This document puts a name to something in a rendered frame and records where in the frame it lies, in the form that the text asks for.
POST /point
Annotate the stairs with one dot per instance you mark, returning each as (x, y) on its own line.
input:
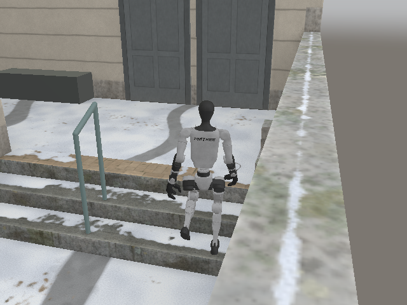
(138, 222)

